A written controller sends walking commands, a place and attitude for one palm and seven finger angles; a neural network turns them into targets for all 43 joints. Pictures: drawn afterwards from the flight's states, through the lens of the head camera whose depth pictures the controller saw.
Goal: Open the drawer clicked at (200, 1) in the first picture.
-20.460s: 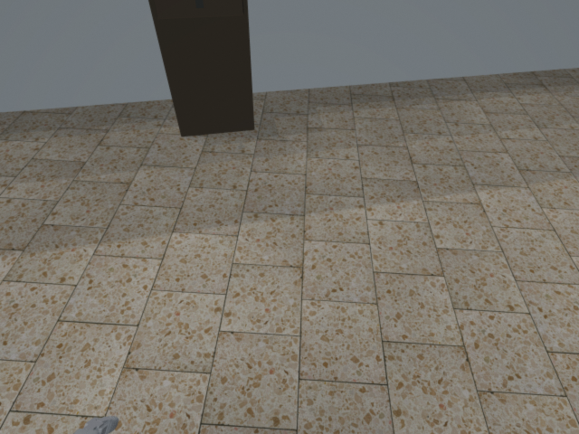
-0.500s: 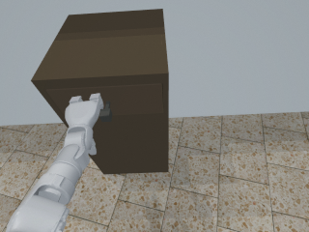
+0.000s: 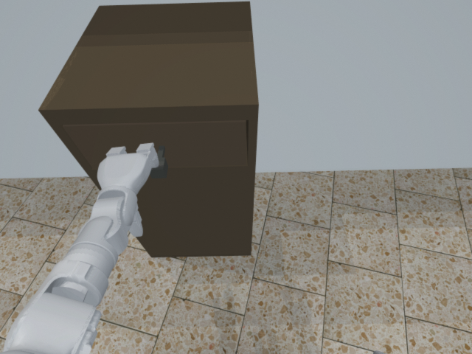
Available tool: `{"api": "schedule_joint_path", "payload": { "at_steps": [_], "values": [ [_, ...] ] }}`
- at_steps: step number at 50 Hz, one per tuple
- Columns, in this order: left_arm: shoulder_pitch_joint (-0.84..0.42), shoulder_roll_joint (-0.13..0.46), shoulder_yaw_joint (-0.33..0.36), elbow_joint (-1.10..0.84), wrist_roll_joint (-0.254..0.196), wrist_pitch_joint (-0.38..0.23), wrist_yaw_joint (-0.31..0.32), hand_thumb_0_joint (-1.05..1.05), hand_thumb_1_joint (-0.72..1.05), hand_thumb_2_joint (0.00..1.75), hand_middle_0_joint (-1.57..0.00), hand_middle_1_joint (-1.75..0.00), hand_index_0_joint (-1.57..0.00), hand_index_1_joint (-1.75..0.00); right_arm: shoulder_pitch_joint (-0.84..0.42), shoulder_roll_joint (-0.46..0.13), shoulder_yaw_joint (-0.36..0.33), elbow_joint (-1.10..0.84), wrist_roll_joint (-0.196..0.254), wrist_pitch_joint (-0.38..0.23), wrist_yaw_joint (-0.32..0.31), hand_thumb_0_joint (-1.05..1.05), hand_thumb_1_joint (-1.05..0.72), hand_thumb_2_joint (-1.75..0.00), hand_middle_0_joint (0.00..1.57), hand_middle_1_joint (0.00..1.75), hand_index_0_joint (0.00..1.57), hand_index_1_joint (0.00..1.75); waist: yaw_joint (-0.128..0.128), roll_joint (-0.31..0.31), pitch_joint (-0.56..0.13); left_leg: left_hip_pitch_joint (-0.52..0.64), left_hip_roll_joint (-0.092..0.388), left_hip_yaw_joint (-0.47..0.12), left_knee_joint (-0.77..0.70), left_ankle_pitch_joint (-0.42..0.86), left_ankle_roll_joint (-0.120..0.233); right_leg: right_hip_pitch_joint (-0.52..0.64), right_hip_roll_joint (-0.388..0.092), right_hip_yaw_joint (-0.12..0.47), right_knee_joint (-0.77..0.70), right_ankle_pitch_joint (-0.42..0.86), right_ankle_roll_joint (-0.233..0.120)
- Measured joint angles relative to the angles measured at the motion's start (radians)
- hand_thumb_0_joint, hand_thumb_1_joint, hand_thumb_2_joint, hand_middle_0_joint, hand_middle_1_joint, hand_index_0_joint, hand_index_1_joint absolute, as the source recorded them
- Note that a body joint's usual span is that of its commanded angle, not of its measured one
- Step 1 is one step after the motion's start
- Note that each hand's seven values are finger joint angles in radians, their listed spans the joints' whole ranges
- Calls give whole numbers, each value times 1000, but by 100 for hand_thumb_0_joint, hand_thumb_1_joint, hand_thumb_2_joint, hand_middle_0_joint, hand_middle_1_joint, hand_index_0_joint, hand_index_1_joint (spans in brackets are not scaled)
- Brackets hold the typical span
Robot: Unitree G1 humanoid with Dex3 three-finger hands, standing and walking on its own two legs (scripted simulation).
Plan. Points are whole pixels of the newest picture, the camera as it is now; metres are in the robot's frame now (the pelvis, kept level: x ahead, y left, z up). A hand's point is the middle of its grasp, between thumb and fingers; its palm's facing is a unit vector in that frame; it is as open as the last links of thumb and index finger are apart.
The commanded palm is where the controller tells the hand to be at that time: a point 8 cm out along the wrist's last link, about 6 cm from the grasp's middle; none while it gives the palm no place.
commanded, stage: lower the fingers behind the handle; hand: left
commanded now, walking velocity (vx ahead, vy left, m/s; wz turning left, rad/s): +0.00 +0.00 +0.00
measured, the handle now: (159, 161) +0.51 +0.19 -0.03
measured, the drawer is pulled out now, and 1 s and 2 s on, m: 0.00 0.00 0.00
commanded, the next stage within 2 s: close the thumb around the handle in 1.30 s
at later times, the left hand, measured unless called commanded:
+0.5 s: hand (149, 185) +0.43 +0.19 -0.01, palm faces -0.05 -0.03 -1.00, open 14.1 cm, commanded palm +0.40 +0.20 +0.03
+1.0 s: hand (157, 196) +0.43 +0.19 -0.05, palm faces +0.01 +0.00 -1.00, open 13.8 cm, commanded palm +0.40 +0.19 +0.01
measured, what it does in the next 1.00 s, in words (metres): stands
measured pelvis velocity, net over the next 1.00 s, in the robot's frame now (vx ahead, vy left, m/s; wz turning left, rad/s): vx -0.02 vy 0.02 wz -0.03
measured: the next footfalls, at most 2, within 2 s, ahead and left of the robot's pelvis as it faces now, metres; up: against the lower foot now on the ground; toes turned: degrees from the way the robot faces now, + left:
none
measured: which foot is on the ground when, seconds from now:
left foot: down 0.00-1.00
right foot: down 0.00-1.00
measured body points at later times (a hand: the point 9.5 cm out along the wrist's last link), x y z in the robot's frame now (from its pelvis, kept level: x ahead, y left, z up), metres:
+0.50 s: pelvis -0.01 +0.01 -0.01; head +0.06 +0.00 +0.44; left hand +0.42 +0.19 +0.05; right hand +0.04 -0.24 -0.15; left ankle -0.02 +0.11 -0.72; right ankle -0.01 -0.10 -0.72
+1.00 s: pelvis -0.02 +0.02 -0.04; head +0.07 +0.00 +0.40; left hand +0.42 +0.19 +0.01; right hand +0.04 -0.24 -0.18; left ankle -0.02 +0.11 -0.72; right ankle -0.01 -0.10 -0.72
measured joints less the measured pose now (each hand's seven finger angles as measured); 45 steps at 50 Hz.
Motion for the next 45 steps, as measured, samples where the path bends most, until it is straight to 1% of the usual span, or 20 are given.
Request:
{"api": "schedule_joint_path", "payload": {
  "at_steps": [2, 3, 5, 6, 8, 10, 13, 16, 19, 21, 23, 26, 30, 33, 38, 41, 45],
  "values": [
    [-9, 9, -14, -22, 27, -89, 9, 0, -49, 30, -32, -120, -30, -120, 7, -6, -12, 7, -9, -14, -4, 1, -91, -90, 20, 30, 21, 30, 3, -3, -11, -30, -3, -8, 33, -13, 0, -24, -2, -9, 24, -12, 0],
    [-19, 8, -23, -24, 44, -121, 24, 0, -49, 30, -32, -120, -30, -120, 7, -10, -20, 12, -11, -20, -1, 1, -91, -90, 20, 30, 20, 30, 3, -2, -17, -48, -4, -10, 52, -21, 1, -39, -3, -12, 39, -18, 1],
    [-40, -11, -24, -14, 70, -165, 65, 0, -49, 30, -32, -120, -30, -120, 4, -16, -34, 18, -14, -27, 11, 1, -91, -90, 20, 30, 20, 30, 3, 0, -31, -87, -5, -8, 89, -36, 3, -76, -3, -12, 71, -30, 3],
    [-48, -25, -20, -3, 77, -172, 92, 0, -49, 30, -32, -120, -30, -120, 1, -19, -37, 19, -15, -29, 19, 1, -91, -90, 20, 30, 20, 30, 2, 2, -38, -106, -4, -4, 105, -43, 4, -95, -2, -9, 86, -35, 4],
    [-65, -54, 2, 32, 85, -164, 145, 0, -49, 30, -32, -120, -30, -120, -7, -19, -37, 19, -16, -29, 35, 1, -91, -90, 20, 30, 20, 30, -5, 4, -48, -139, -3, 7, 131, -53, 8, -132, -1, 1, 113, -42, 7],
    [-77, -75, 28, 72, 96, -128, 193, 0, -49, 30, -32, -120, -31, -120, -14, -14, -31, 14, -18, -25, 50, 1, -91, -90, 20, 30, 20, 30, -15, 4, -53, -166, -2, 20, 147, -58, 11, -165, 1, 13, 133, -45, 11],
    [-73, -85, 65, 95, 120, -68, 254, 0, -49, 30, -32, -121, -31, -120, -16, 1, -21, 6, -24, -11, 63, 1, -91, -90, 20, 30, 20, 30, -28, 6, -56, -188, 4, 38, 154, -60, 14, -194, 7, 30, 144, -42, 14],
    [-63, -82, 78, 100, 121, -1, 266, 0, -49, 30, -31, -121, -32, -120, -4, 16, -15, 7, -24, 6, 66, 1, -91, -90, 20, 30, 20, 30, -33, 15, -61, -183, 9, 48, 144, -57, 16, -193, 12, 41, 134, -34, 17],
    [-54, -73, 75, 127, 92, 58, 243, 0, -48, 30, -31, -121, -32, -120, 13, 24, -7, 16, -15, 20, 65, 1, -91, -90, 20, 30, 20, 30, -34, 23, -60, -155, 12, 52, 121, -50, 17, -165, 14, 45, 109, -24, 18],
    [-49, -68, 62, 126, 68, 64, 218, 0, -49, 30, -32, -121, -30, -119, 26, 27, 0, 21, -9, 23, 60, 1, -91, -90, 20, 30, 20, 30, -35, 22, -57, -133, 12, 51, 104, -43, 18, -142, 14, 45, 91, -18, 19],
    [-46, -64, 48, 123, 56, 60, 185, 0, -49, 30, -32, -121, -29, -119, 38, 27, 2, 21, -6, 21, 52, 1, -91, -90, 20, 30, 20, 30, -38, 19, -55, -114, 11, 46, 92, -38, 18, -121, 13, 41, 76, -13, 19],
    [-47, -56, 40, 127, 60, 24, 159, 0, -49, 30, -32, -120, -26, -118, 50, 21, 3, 18, -5, 14, 44, 1, -91, -90, 20, 30, 21, 30, -39, 9, -54, -105, 10, 40, 88, -35, 17, -108, 11, 35, 69, -10, 18],
    [-44, -44, 34, 122, 83, -44, 160, 0, -49, 30, -32, -120, -24, -117, 53, 6, -9, 11, -9, 0, 42, 1, -91, -90, 20, 30, 21, 30, -35, -2, -56, -128, 8, 34, 111, -40, 17, -127, 10, 28, 87, -15, 17],
    [-37, -48, 32, 125, 100, -81, 180, 0, -49, 30, -32, -120, -24, -118, 46, -7, -24, 9, -14, -12, 49, 1, -91, -90, 20, 30, 20, 30, -30, -4, -60, -164, 8, 34, 142, -48, 18, -161, 10, 26, 113, -22, 18],
    [-28, -64, 46, 141, 122, -98, 249, 0, -49, 30, -30, -120, -28, -119, 23, -13, -39, 18, -25, -32, 62, 1, -91, -90, 20, 30, 20, 30, -28, -2, -69, -236, 5, 32, 201, -66, 19, -231, 8, 21, 171, -40, 20],
    [-42, -71, 49, 158, 137, -90, 289, 0, -49, 30, -31, -120, -29, -119, 5, -6, -39, 29, -32, -40, 68, 1, -91, -90, 20, 30, 20, 30, -32, 0, -70, -278, 3, 28, 237, -75, 19, -271, 7, 14, 205, -51, 20],
    [-80, -75, 55, 185, 141, -55, 332, 0, -49, 30, -31, -120, -31, -120, -13, 10, -29, 45, -39, -42, 71, 1, -91, -90, 20, 30, 20, 30, -40, 5, -71, -318, 3, 22, 269, -83, 17, -308, 7, 7, 234, -59, 18]
  ]
}}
